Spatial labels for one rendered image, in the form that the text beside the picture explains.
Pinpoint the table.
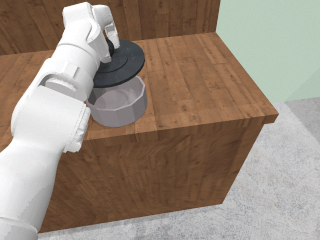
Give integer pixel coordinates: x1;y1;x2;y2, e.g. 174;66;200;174
0;0;279;234

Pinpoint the pot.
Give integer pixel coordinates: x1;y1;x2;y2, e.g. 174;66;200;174
86;75;148;127

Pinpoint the knob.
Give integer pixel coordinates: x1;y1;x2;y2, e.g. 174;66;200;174
105;38;115;57

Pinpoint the robot left upper arm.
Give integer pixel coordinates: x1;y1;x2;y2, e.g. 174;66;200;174
0;85;91;240

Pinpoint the robot left hand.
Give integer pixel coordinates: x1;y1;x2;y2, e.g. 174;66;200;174
93;5;120;63

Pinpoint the left robot forearm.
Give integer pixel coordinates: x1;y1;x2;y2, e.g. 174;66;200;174
11;2;109;136

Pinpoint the lid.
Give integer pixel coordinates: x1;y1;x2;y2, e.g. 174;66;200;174
93;39;145;88

